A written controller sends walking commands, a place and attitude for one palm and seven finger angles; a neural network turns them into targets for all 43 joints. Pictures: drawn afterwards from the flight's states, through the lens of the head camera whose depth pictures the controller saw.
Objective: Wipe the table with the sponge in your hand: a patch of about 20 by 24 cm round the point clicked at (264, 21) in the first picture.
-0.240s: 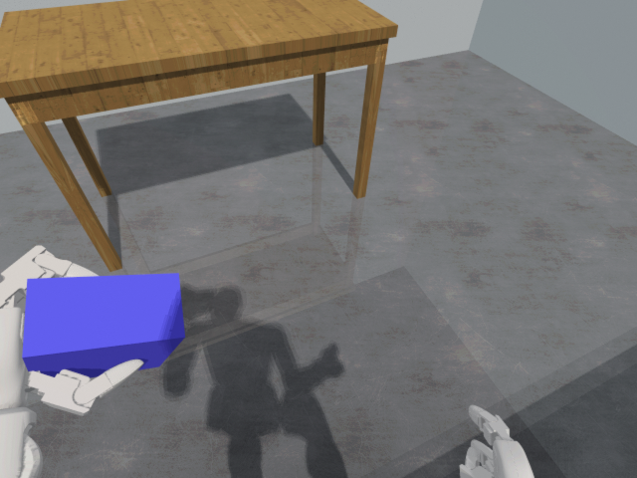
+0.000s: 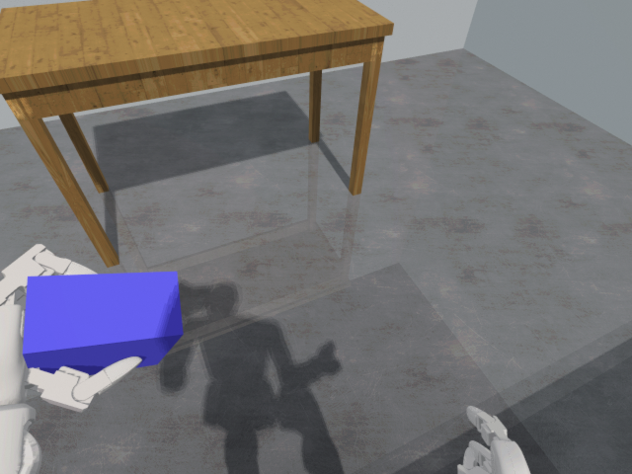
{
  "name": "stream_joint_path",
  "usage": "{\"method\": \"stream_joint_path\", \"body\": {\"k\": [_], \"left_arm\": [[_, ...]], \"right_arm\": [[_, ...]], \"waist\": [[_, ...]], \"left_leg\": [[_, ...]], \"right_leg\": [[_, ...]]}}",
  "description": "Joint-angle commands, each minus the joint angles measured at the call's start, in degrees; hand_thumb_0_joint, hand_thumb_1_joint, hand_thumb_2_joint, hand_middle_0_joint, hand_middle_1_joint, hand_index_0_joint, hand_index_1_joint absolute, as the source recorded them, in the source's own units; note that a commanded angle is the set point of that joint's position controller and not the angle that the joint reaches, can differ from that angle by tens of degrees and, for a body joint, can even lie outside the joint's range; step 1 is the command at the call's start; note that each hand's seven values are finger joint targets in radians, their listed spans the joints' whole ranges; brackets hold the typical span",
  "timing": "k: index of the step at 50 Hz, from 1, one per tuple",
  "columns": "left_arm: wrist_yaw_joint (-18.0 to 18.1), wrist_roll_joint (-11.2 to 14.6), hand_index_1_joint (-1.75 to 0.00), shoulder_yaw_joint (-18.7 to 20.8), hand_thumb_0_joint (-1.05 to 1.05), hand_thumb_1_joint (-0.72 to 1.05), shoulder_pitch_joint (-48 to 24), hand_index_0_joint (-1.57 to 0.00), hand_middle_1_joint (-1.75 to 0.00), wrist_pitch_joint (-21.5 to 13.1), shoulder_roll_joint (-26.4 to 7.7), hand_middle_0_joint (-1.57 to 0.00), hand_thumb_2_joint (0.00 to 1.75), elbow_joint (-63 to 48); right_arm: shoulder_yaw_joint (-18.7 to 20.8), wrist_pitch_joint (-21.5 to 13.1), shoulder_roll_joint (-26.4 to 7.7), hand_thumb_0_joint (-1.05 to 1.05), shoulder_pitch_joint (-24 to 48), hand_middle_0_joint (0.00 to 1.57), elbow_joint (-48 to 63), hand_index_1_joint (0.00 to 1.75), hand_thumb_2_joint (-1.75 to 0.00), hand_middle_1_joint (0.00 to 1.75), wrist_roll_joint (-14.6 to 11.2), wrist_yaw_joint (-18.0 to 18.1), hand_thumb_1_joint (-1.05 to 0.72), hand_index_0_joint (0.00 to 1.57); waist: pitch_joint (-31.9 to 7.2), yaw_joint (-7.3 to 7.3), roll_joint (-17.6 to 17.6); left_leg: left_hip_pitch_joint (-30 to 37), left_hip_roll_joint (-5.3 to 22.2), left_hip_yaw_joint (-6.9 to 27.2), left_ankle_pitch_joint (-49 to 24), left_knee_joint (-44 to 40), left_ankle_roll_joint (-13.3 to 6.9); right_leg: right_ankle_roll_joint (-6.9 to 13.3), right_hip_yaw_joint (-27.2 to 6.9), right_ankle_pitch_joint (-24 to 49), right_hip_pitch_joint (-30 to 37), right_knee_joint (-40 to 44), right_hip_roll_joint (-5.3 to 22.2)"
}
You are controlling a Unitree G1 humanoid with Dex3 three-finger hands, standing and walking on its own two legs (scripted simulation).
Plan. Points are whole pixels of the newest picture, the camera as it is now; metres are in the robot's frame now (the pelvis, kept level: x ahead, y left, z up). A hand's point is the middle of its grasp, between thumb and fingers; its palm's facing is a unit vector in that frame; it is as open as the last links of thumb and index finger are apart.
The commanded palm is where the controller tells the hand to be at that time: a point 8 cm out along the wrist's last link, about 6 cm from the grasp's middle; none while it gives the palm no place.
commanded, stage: stand and wait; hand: left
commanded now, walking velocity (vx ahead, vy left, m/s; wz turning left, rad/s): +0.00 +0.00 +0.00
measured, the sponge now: (125, 326) +0.22 +0.21 +0.14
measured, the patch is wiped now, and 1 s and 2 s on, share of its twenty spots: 0.00 0.00 0.00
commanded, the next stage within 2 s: look at it before walking up in 0.02 s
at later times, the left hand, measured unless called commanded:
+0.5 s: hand (76, 324) +0.21 +0.24 +0.16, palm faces +0.43 -0.82 -0.38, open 10.3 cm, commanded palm +0.16 +0.28 +0.18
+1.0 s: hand (134, 223) +0.33 +0.23 +0.17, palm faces +0.39 -0.83 -0.40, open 10.3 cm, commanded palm +0.28 +0.27 +0.18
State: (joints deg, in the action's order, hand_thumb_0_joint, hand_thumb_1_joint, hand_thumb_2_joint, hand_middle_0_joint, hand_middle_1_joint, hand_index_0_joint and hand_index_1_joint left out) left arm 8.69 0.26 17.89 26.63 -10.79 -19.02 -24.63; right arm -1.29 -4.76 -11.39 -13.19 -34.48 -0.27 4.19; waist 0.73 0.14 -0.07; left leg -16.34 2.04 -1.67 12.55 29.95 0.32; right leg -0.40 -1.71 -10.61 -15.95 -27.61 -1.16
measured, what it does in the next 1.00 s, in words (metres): walks ahead: left foot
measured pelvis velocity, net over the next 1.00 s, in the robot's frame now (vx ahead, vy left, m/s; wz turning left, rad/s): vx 0.11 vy -0.01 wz -0.05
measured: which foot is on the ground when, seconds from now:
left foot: down 0.00-0.62, up 0.64-0.88, down 0.90-1.00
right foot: down 0.00-0.92, up 0.94-1.00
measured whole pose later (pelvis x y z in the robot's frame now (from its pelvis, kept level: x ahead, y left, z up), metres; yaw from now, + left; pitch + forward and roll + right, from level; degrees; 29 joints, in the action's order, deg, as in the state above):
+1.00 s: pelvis +0.11 -0.01 -0.01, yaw -3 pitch -1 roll +1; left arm 10.1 0.4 21.6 26.3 -12.8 -22.2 -29.5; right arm 0.6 -4.5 -10.9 -11.4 -34.9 0.2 4.4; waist 2.6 0.3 3.0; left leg -16.2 5.4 -10.2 16.6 34.3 0.1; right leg 0.3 2.0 -28.8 -21.4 -58.5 1.2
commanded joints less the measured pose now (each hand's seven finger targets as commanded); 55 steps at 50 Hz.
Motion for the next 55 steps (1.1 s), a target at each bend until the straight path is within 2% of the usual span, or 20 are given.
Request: {"method": "stream_joint_path", "body": {"k": [1, 13, 17, 20, 24, 28, 29, 30, 31, 32, 33, 35, 38, 41, 44, 45, 46, 48, 52, 55], "left_arm": [[1.2, 0.6, -1.60, 6.5, 0.00, 0.10, -3.9, -1.20, -1.60, -3.9, -9.1, -1.20, 1.30, -12.9], [1.1, 0.4, -1.60, 6.4, 0.00, 0.10, -4.9, -1.20, -1.60, -4.0, -9.1, -1.20, 1.30, -12.5], [1.4, 0.2, -1.60, 5.9, 0.00, 0.10, -5.8, -1.20, -1.60, -3.5, -9.0, -1.20, 1.30, -12.6], [1.8, -0.2, -1.60, 5.5, 0.00, 0.10, -7.4, -1.20, -1.60, -3.0, -8.5, -1.20, 1.30, -13.7], [2.3, -0.5, -1.60, 6.6, 0.00, 0.10, -9.5, -1.20, -1.60, -4.0, -9.8, -1.20, 1.30, -16.8], [1.4, -0.2, -1.60, 5.0, 0.00, 0.10, -4.7, -1.20, -1.60, -2.7, -6.9, -1.20, 1.30, -11.4], [1.4, -0.4, -1.60, 4.7, 0.00, 0.10, -6.3, -1.20, -1.60, -2.8, -7.7, -1.20, 1.30, -11.8], [1.4, -0.6, -1.60, 5.1, 0.00, 0.10, -6.8, -1.20, -1.60, -3.0, -8.5, -1.20, 1.30, -10.6], [1.3, -0.6, -1.60, 5.4, 0.00, 0.10, -6.9, -1.20, -1.60, -2.7, -9.4, -1.20, 1.30, -9.5], [1.6, -0.4, -1.60, 5.5, 0.00, 0.10, -9.0, -1.20, -1.60, -2.9, -10.7, -1.20, 1.30, -9.9], [1.6, -0.5, -1.60, 6.1, 0.00, 0.10, -11.4, -1.20, -1.60, -3.6, -11.4, -1.20, 1.30, -10.7], [1.4, -0.7, -1.60, 7.4, 0.00, 0.10, -7.4, -1.20, -1.60, -4.5, -12.1, -1.20, 1.30, -10.2], [1.2, -0.3, -1.60, 9.0, 0.00, 0.10, -7.8, -1.20, -1.60, -5.9, -13.3, -1.20, 1.30, -14.6], [1.9, 0.2, -1.60, 9.1, 0.00, 0.10, -5.8, -1.20, -1.60, -5.8, -12.1, -1.20, 1.30, -17.3], [2.4, 1.0, -1.60, 8.4, 0.00, 0.10, -4.0, -1.20, -1.60, -5.6, -10.7, -1.20, 1.30, -19.7], [2.6, 1.2, -1.60, 8.1, 0.00, 0.10, -3.8, -1.20, -1.60, -5.8, -9.8, -1.20, 1.30, -21.1], [2.7, 1.0, -1.60, 7.3, 0.00, 0.10, -4.4, -1.20, -1.60, -6.4, -9.6, -1.20, 1.30, -22.7], [2.0, 0.4, -1.60, 9.6, 0.00, 0.10, -5.6, -1.20, -1.60, -6.2, -13.7, -1.20, 1.30, -18.5], [1.3, 0.2, -1.60, 6.6, 0.00, 0.10, -3.5, -1.20, -1.60, -4.7, -9.0, -1.20, 1.30, -18.7], [1.0, 0.4, -1.60, 7.4, 0.00, 0.10, -1.7, -1.20, -1.60, -4.3, -8.9, -1.20, 1.30, -18.6]], "right_arm": [[2.8, -3.0, -6.5, 0.00, 5.3, 0.20, 9.1, 0.30, -0.90, 0.30, 0.1, 0.4, -0.90, 0.20], [2.9, -3.3, -6.8, 0.00, 5.3, 0.20, 8.9, 0.30, -0.90, 0.30, 0.2, 0.4, -0.90, 0.20], [3.1, -2.6, -7.0, 0.00, 5.5, 0.20, 8.7, 0.30, -0.90, 0.30, 0.7, 0.8, -0.90, 0.20], [2.8, -2.3, -7.1, 0.00, 5.8, 0.20, 8.9, 0.30, -0.90, 0.30, 0.9, 1.5, -0.90, 0.20], [3.0, -3.2, -6.8, 0.00, 4.4, 0.20, 7.7, 0.30, -0.90, 0.30, 1.2, 1.9, -0.90, 0.20], [3.1, -2.7, -7.2, 0.00, 5.0, 0.20, 8.2, 0.30, -0.90, 0.30, 0.8, 0.8, -0.90, 0.20], [2.7, -2.6, -6.8, 0.00, 5.6, 0.20, 8.0, 0.30, -0.90, 0.30, 1.0, 0.5, -0.90, 0.20], [3.0, -2.4, -6.5, 0.00, 5.5, 0.20, 7.7, 0.30, -0.90, 0.30, 0.9, 0.4, -0.90, 0.20], [3.2, -2.2, -5.8, 0.00, 5.9, 0.20, 7.8, 0.30, -0.90, 0.30, 0.7, 0.2, -0.90, 0.20], [3.4, -2.3, -6.3, 0.00, 7.2, 0.20, 7.6, 0.30, -0.90, 0.30, 0.2, 0.1, -0.90, 0.20], [3.7, -2.3, -7.2, 0.00, 7.8, 0.20, 7.3, 0.30, -0.90, 0.30, 0.5, -0.1, -0.90, 0.20], [2.5, -1.7, -5.9, 0.00, 5.6, 0.20, 6.2, 0.30, -0.90, 0.30, 0.9, -0.2, -0.90, 0.20], [2.1, -0.6, -4.9, 0.00, 7.3, 0.20, 6.8, 0.30, -0.90, 0.30, 0.8, -0.1, -0.90, 0.20], [2.6, -1.4, -4.6, 0.00, 7.0, 0.20, 8.2, 0.30, -0.90, 0.30, 1.0, 0.2, -0.90, 0.20], [3.4, -2.4, -5.6, 0.00, 3.9, 0.20, 9.0, 0.30, -0.90, 0.30, 0.7, 1.0, -0.90, 0.20], [4.4, -2.3, -7.7, 0.00, 4.0, 0.20, 9.3, 0.30, -0.90, 0.30, 0.7, 1.1, -0.90, 0.20], [4.4, -2.2, -7.5, 0.00, 4.3, 0.20, 9.5, 0.30, -0.90, 0.30, 0.5, 0.7, -0.90, 0.20], [3.8, -3.0, -6.8, 0.00, 5.4, 0.20, 7.9, 0.30, -0.90, 0.30, 0.7, 0.1, -0.90, 0.20], [4.3, -3.3, -6.6, 0.00, 4.1, 0.20, 6.8, 0.30, -0.90, 0.30, -0.1, -0.5, -0.90, 0.20], [4.0, -3.6, -6.2, 0.00, 4.0, 0.20, 7.5, 0.30, -0.90, 0.30, 0.3, -0.4, -0.90, 0.20]], "waist": [[-6.5, -0.12, -2.1], [-4.9, -0.21, -3.1], [-4.4, -0.58, -1.7], [-1.5, -0.91, -5.0], [-4.2, -1.34, -11.8], [-2.8, -0.65, -12.4], [-1.1, -0.61, -10.1], [0.1, -0.27, -2.8], [1.7, 0.45, 11.8], [2.3, 0.95, 17.2], [2.8, -0.15, 13.0], [0.4, -0.49, 4.4], [-2.2, -0.52, 6.3], [-5.3, 0.84, 6.4], [-10.3, -0.95, -2.2], [-12.0, -1.55, -13.5], [-11.0, -1.44, -21.3], [-7.5, -1.08, -14.5], [-2.5, -0.58, -11.2], [-2.5, -0.65, -13.3]], "left_leg": [[-1.4, 2.9, 2.5, 1.9, -6.7, -1.2], [-2.6, 2.7, 2.4, 6.6, -7.5, -1.1], [-2.8, 3.6, 3.0, 21.9, -6.5, -2.7], [-4.4, 5.8, 6.9, 28.6, -9.1, -4.1], [2.7, 14.1, 17.6, 20.5, -12.7, -8.4], [-8.8, 11.6, 8.3, 24.9, -9.4, -6.5], [-13.3, 10.0, 6.0, 25.8, -5.7, -5.3], [-16.9, 5.7, 1.2, 25.7, 3.6, -3.3], [-21.9, 0.2, -4.2, 21.4, 17.6, -0.9], [-25.8, 0.1, -2.2, 18.7, 30.9, -0.3], [-27.3, 1.8, 1.7, 16.1, 37.1, 0.4], [-22.1, 3.8, 1.5, 12.0, 33.7, 0.6], [-14.1, 4.7, -2.3, 9.2, 20.0, 0.4], [-5.3, 2.1, -6.8, 7.2, 6.2, -0.2], [11.9, 1.9, -7.6, -0.2, -6.2, -1.1], [20.5, 10.4, 5.4, 0.9, -9.5, -4.6], [27.0, 22.2, 20.9, -7.6, -11.0, -10.7], [19.8, 25.8, 25.0, -0.7, -14.3, -13.9], [13.3, 19.9, 7.3, -1.8, -13.7, -10.9], [9.4, 16.9, -0.1, -4.9, -14.3, -8.3]], "right_leg": [[0.6, -3.2, 0.7, 4.8, 4.8, 3.4], [0.6, -3.5, -3.1, 3.2, 5.8, 3.2], [2.3, -5.0, -20.9, -1.5, 5.4, 4.2], [2.9, -2.9, -24.4, -4.7, 1.7, 2.3], [0.8, 5.3, -13.7, -6.2, -11.7, -0.2], [1.5, 6.9, -14.2, 5.0, -5.5, 0.6], [2.4, 4.7, -15.4, 7.6, -2.2, 2.1], [5.2, -4.0, -22.5, 7.2, 3.2, 6.1], [9.8, -21.3, -32.2, 6.2, 11.8, 14.8], [13.6, -33.1, -30.8, 8.0, 18.1, 22.9], [15.0, -32.4, -26.8, 8.2, 18.8, 24.1], [13.7, -21.8, -17.5, 5.6, 15.6, 20.3], [11.1, -8.1, -5.6, 4.9, 12.7, 16.9], [10.6, -6.5, -2.8, 7.1, 9.1, 14.8], [5.5, -0.5, 3.0, 4.4, -6.7, 8.6], [2.6, 3.1, -2.5, -5.3, -19.0, 4.3], [0.2, 6.2, -22.1, -18.5, -30.9, 1.0], [0.5, 1.0, -21.4, -23.9, -42.0, 4.3], [-0.8, 4.8, -12.8, -24.1, -36.1, 7.4], [-1.2, 9.4, -9.2, -16.7, -24.6, 6.4]]}}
